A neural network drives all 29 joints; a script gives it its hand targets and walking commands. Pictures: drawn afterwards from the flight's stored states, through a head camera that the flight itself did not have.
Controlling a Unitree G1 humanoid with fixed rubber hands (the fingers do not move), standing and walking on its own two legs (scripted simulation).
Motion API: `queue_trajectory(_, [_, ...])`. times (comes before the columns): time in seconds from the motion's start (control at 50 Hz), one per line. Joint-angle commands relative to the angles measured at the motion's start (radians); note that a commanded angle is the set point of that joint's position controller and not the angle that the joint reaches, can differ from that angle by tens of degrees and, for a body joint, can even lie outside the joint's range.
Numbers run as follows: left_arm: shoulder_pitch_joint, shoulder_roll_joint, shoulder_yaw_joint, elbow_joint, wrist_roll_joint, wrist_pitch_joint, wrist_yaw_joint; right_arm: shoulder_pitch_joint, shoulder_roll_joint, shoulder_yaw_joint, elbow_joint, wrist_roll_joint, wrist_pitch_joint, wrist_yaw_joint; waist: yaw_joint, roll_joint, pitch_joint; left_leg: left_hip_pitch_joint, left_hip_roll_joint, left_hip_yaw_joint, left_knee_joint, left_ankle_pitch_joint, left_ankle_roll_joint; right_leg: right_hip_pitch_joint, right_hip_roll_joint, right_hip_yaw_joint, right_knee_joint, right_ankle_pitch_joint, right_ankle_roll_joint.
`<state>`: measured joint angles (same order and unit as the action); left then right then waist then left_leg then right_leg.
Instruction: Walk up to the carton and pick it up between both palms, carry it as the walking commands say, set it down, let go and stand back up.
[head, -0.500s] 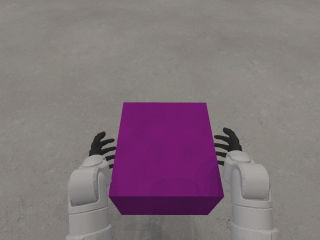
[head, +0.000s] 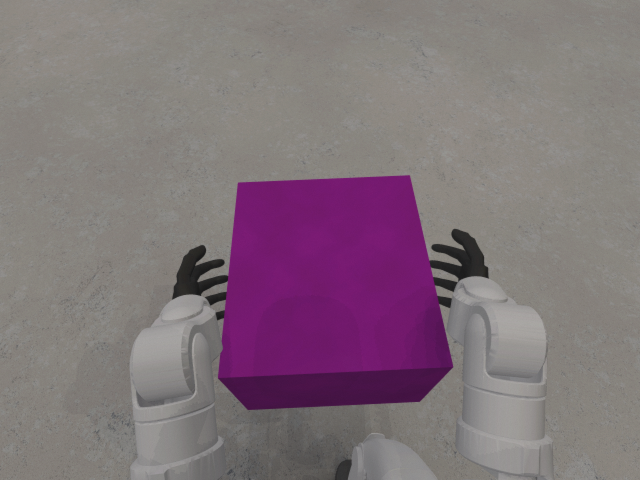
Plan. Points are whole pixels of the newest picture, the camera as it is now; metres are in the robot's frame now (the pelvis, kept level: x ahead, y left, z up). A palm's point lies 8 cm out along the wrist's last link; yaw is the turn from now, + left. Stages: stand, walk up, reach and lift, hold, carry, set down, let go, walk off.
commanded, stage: carry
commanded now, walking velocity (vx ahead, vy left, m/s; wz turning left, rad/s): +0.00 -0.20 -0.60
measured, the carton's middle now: (329, 292) +0.35 +0.00 -0.02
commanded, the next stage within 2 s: none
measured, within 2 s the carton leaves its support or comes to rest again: neither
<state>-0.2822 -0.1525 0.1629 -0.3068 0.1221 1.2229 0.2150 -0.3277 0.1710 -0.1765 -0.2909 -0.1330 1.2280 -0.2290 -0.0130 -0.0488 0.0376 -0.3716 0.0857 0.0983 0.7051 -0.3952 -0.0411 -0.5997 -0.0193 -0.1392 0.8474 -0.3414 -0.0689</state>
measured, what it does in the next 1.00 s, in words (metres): steps to the right, turning right: right foot, then left foot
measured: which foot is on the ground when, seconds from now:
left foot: down 0.00-0.22, up 0.24-0.48, down 0.50-0.80, up 0.82-1.00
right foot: up 0.00-0.18, down 0.20-0.48, up 0.50-0.78, down 0.80-1.00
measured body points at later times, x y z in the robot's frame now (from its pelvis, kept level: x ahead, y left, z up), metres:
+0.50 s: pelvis -0.08 -0.12 +0.00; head +0.01 -0.11 +0.44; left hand +0.26 -0.03 +0.04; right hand +0.19 -0.34 +0.07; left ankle -0.11 -0.01 -0.72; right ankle +0.04 -0.20 -0.71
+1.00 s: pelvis -0.16 -0.26 +0.01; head -0.09 -0.30 +0.45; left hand +0.18 -0.26 +0.06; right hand +0.03 -0.54 +0.05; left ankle -0.16 -0.13 -0.65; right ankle -0.10 -0.36 -0.71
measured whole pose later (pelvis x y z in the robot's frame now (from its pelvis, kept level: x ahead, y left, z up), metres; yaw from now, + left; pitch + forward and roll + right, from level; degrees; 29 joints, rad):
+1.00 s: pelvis -0.16 -0.26 +0.01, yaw -26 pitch +3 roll +2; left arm -0.29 -0.16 0.16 -0.37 0.11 1.25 0.21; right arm -0.25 0.15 -0.15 -0.36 -0.14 1.20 -0.17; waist -0.03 -0.04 0.14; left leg -0.45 0.05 0.13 1.07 -0.63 -0.12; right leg -0.50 0.05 -0.01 0.61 -0.15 -0.08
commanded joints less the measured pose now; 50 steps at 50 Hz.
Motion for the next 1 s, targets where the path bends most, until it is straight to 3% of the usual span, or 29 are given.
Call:
queue_trajectory(0.0, [-0.673, -0.944, -0.78, -0.237, -0.501, 0.002, -0.378, -0.373, 1.031, 0.707, 0.002, 0.46, -0.011, 0.419, 0.008, 0.284, -0.469, 0.526, 0.537, -0.207, -0.163, 0.875, 0.214, -0.242, -0.141, 0.254, 0.263, -0.144, 0.046])
queue_trajectory(0.02, [-0.675, -0.973, -0.784, -0.206, -0.505, 0.004, -0.387, -0.479, 1.048, 0.74, -0.064, 0.476, -0.013, 0.415, 0.017, 0.267, -0.412, 0.438, 0.461, -0.141, -0.159, 0.759, 0.142, -0.184, -0.153, 0.25, 0.146, -0.108, 0.044])
queue_trajectory(0.06, [-0.665, -1.008, -0.771, -0.185, -0.517, -0.006, -0.389, -0.569, 1.024, 0.729, -0.171, 0.474, -0.024, 0.41, 0.011, 0.27, -0.456, 0.44, 0.336, -0.011, -0.112, 0.77, 0.09, -0.074, -0.061, 0.097, 0.056, -0.024, 0.067])
queue_trajectory(0.1, [-0.636, -0.978, -0.779, -0.19, -0.547, -0.005, -0.396, -0.504, 0.993, 0.72, -0.152, 0.436, -0.025, 0.394, 0.014, 0.236, -0.51, 0.385, 0.329, 0.039, -0.063, 0.888, 0.046, 0.102, -0.014, 0.038, -0.072, -0.029, 0.072])
queue_trajectory(0.12, [-0.631, -0.993, -0.786, -0.198, -0.55, -0.007, -0.394, -0.47, 0.989, 0.708, -0.165, 0.436, -0.025, 0.397, 0.0, 0.29, -0.47, 0.366, 0.314, 0.066, -0.053, 0.871, 0.03, 0.097, 0.01, -0.009, -0.113, 0.019, 0.086])
queue_trajectory(0.16, [-0.591, -1.013, -0.788, -0.134, -0.534, 0.004, -0.394, -0.411, 0.984, 0.702, -0.12, 0.415, -0.013, 0.392, 0.017, 0.252, -0.517, 0.282, 0.246, 0.131, 0.126, 0.772, -0.033, 0.297, 0.015, -0.003, -0.32, 0.189, 0.058])
queue_trajectory(0.18, [-0.657, -1.01, -0.808, -0.186, -0.556, 0.0, -0.398, -0.445, 0.991, 0.696, -0.126, 0.41, -0.015, 0.392, 0.037, 0.133, -0.562, 0.118, 0.197, 0.095, 0.268, 0.486, -0.045, 0.496, -0.045, 0.11, -0.374, 0.336, 0.019])
queue_trajectory(0.2, [-0.595, -0.996, -0.795, -0.13, -0.527, 0.003, -0.399, -0.406, 0.982, 0.714, -0.109, 0.403, -0.012, 0.393, 0.02, -0.077, -0.499, -0.101, 0.095, 0.116, 0.34, -0.083, -0.051, 0.585, -0.164, 0.288, -0.337, 0.814, -0.038])
queue_trajectory(0.22, [-0.607, -0.963, -0.772, -0.156, -0.516, 0.002, -0.402, -0.413, 1.002, 0.715, -0.1, 0.41, -0.012, 0.391, 0.007, -0.235, -0.488, -0.219, 0.001, 0.096, 0.409, -0.365, -0.075, 0.609, -0.261, 0.428, -0.326, 1.068, -0.086])
queue_trajectory(0.26, [-0.57, -0.967, -0.765, -0.158, -0.516, -0.007, -0.414, -0.417, 1.018, 0.753, -0.124, 0.44, -0.023, 0.388, 0.02, -0.229, -0.465, -0.161, -0.012, 0.034, 0.394, -0.287, -0.083, 0.495, -0.208, 0.373, -0.371, 0.85, -0.098])
queue_trajectory(0.32, [-0.54, -0.975, -0.735, -0.173, -0.482, -0.01, -0.406, -0.473, 1.02, 0.778, -0.173, 0.46, -0.025, 0.392, 0.024, -0.237, -0.558, -0.07, -0.034, 0.03, 0.309, -0.205, -0.046, 0.525, -0.187, 0.374, -0.388, 0.759, -0.092])
queue_trajectory(0.42, [-0.597, -0.979, -0.77, -0.261, -0.474, -0.016, -0.372, -0.537, 1.011, 0.789, -0.233, 0.528, -0.036, 0.407, 0.02, -0.101, -0.598, 0.379, -0.084, 0.098, -0.167, -0.059, 0.017, 0.305, -0.109, 0.287, -0.456, 0.636, 0.036])
queue_trajectory(0.44, [-0.577, -0.964, -0.782, -0.274, -0.463, -0.017, -0.364, -0.501, 1.007, 0.779, -0.232, 0.524, -0.04, 0.415, -0.016, 0.02, -0.625, 0.6, 0.028, 0.014, -0.32, 0.104, 0.052, 0.146, -0.067, 0.225, -0.375, 0.52, 0.077])
queue_trajectory(0.46, [-0.624, -0.982, -0.789, -0.297, -0.474, -0.012, -0.361, -0.395, 1.003, 0.746, -0.142, 0.504, -0.033, 0.418, -0.027, 0.357, -0.629, 0.745, 0.287, -0.219, -0.353, 0.322, 0.144, -0.022, 0.038, 0.12, -0.142, 0.173, 0.092])
queue_trajectory(0.48, [-0.595, -0.949, -0.791, -0.301, -0.472, -0.009, -0.364, -0.388, 1.002, 0.754, -0.147, 0.501, -0.042, 0.415, -0.006, 0.519, -0.578, 0.695, 0.574, -0.42, -0.25, 0.747, 0.278, -0.22, 0.04, 0.125, 0.222, -0.192, 0.087])
queue_trajectory(0.5, [-0.65, -0.948, -0.801, -0.297, -0.468, -0.016, -0.355, -0.347, 1.028, 0.735, -0.094, 0.491, -0.036, 0.423, 0.004, 0.411, -0.492, 0.642, 0.583, -0.315, -0.222, 0.938, 0.286, -0.288, -0.06, 0.244, 0.384, -0.157, 0.045])
queue_trajectory(0.52, [-0.658, -0.934, -0.785, -0.265, -0.467, -0.01, -0.36, -0.454, 1.022, 0.734, -0.103, 0.496, -0.031, 0.426, 0.003, 0.312, -0.451, 0.554, 0.561, -0.239, -0.228, 0.83, 0.273, -0.282, -0.093, 0.282, 0.451, -0.11, 0.051])
queue_trajectory(0.56, [-0.63, -0.969, -0.795, -0.239, -0.476, -0.006, -0.372, -0.447, 0.988, 0.736, -0.154, 0.477, -0.029, 0.433, 0.012, 0.229, -0.392, 0.51, 0.427, -0.073, -0.192, 0.748, 0.174, -0.28, -0.094, 0.206, 0.394, -0.029, 0.077])
queue_trajectory(0.6, [-0.557, -0.971, -0.773, -0.153, -0.478, 0.009, -0.381, -0.533, 0.973, 0.755, -0.201, 0.483, -0.024, 0.421, 0.014, 0.159, -0.403, 0.512, 0.36, -0.031, -0.148, 0.813, 0.125, -0.234, -0.061, 0.159, 0.294, -0.007, 0.089])
queue_trajectory(0.66, [-0.586, -0.963, -0.778, -0.175, -0.512, -0.002, -0.388, -0.521, 0.939, 0.723, -0.206, 0.453, -0.023, 0.401, 0.001, 0.198, -0.458, 0.524, 0.342, 0.04, -0.086, 0.842, 0.081, -0.113, -0.033, 0.085, 0.119, 0.027, 0.073])
queue_trajectory(0.72, [-0.585, -0.935, -0.801, -0.238, -0.529, -0.005, -0.372, -0.401, 0.931, 0.705, -0.201, 0.422, -0.02, 0.386, 0.01, 0.341, -0.523, 0.496, 0.267, 0.161, 0.099, 1.126, 0.0, 0.115, 0.079, -0.049, -0.144, 0.067, 0.09])
queue_trajectory(0.74, [-0.602, -0.954, -0.802, -0.239, -0.533, -0.008, -0.379, -0.448, 0.926, 0.705, -0.248, 0.42, -0.029, 0.382, 0.018, 0.315, -0.55, 0.417, 0.263, 0.165, 0.155, 0.999, -0.019, 0.236, 0.064, -0.033, -0.255, 0.157, 0.084])
queue_trajectory(0.76, [-0.561, -0.95, -0.79, -0.182, -0.512, 0.005, -0.384, -0.407, 0.937, 0.7, -0.147, 0.406, -0.01, 0.382, 0.05, 0.187, -0.52, 0.245, 0.237, 0.133, 0.3, 0.66, -0.04, 0.399, 0.017, 0.089, -0.381, 0.248, 0.041])
queue_trajectory(0.78, [-0.54, -0.964, -0.782, -0.142, -0.515, 0.015, -0.395, -0.409, 0.948, 0.717, -0.153, 0.387, -0.013, 0.378, 0.034, -0.024, -0.514, -0.012, 0.118, 0.103, 0.414, -0.003, -0.046, 0.578, -0.082, 0.278, -0.36, 0.787, -0.016])
queue_trajectory(0.8, [-0.514, -0.929, -0.758, -0.117, -0.512, 0.018, -0.406, -0.284, 0.939, 0.698, -0.064, 0.356, -0.001, 0.378, 0.015, -0.265, -0.479, -0.218, -0.001, 0.093, 0.541, -0.423, -0.074, 0.682, -0.191, 0.456, -0.261, 1.326, -0.072])
queue_trajectory(0.82, [-0.516, -0.917, -0.754, -0.143, -0.504, 0.015, -0.409, -0.215, 0.946, 0.679, -0.015, 0.342, -0.005, 0.384, 0.015, -0.178, -0.474, -0.239, 0.008, 0.017, 0.592, -0.397, -0.078, 0.653, -0.237, 0.454, -0.273, 1.335, -0.106])
queue_trajectory(0.88, [-0.542, -0.947, -0.733, -0.2, -0.502, -0.018, -0.409, -0.404, 0.986, 0.76, -0.184, 0.442, -0.027, 0.388, 0.019, -0.265, -0.571, -0.182, -0.017, -0.039, 0.478, -0.3, -0.08, 0.646, -0.171, 0.463, -0.274, 1.104, -0.111])
queue_trajectory(0.92, [-0.479, -0.944, -0.707, -0.206, -0.467, -0.021, -0.405, -0.47, 1.0, 0.813, -0.268, 0.473, -0.043, 0.376, 0.026, -0.248, -0.624, -0.106, -0.054, -0.007, 0.413, -0.217, -0.055, 0.6, -0.143, 0.458, -0.369, 0.922, -0.071])
queue_trajectory(0.98, [-0.517, -0.98, -0.717, -0.192, -0.474, -0.017, -0.403, -0.566, 0.979, 0.81, -0.317, 0.495, -0.053, 0.376, 0.019, -0.108, -0.644, 0.01, -0.08, 0.017, 0.264, -0.13, -0.039, 0.54, -0.1, 0.358, -0.46, 0.626, -0.007])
